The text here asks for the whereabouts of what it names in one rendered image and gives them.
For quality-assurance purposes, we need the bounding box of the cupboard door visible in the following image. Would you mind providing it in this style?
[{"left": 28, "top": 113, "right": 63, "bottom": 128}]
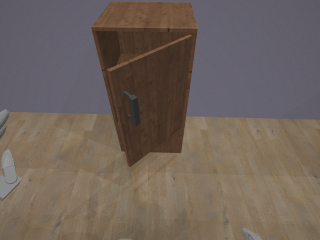
[{"left": 107, "top": 34, "right": 193, "bottom": 167}]

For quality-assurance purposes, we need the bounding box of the handle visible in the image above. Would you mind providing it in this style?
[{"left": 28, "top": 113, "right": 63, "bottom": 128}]
[{"left": 123, "top": 91, "right": 141, "bottom": 126}]

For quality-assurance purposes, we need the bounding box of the right robot hand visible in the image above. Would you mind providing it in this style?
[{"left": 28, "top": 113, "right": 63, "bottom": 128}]
[{"left": 241, "top": 228, "right": 262, "bottom": 240}]

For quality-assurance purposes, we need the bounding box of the left robot hand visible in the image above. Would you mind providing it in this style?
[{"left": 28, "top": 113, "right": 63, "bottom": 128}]
[{"left": 0, "top": 109, "right": 22, "bottom": 201}]

